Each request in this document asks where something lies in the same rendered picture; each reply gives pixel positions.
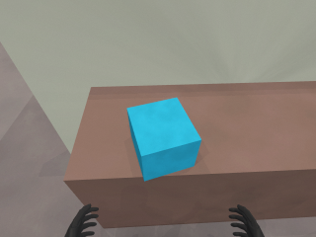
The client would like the pedestal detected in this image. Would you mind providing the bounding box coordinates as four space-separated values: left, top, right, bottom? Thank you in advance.
63 81 316 229

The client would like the left robot hand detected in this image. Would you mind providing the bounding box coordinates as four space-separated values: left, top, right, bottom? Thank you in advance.
64 203 99 237

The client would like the right robot hand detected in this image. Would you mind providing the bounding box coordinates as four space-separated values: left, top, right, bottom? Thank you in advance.
228 204 265 237

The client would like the carton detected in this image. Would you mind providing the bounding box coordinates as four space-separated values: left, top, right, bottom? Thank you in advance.
126 98 201 182

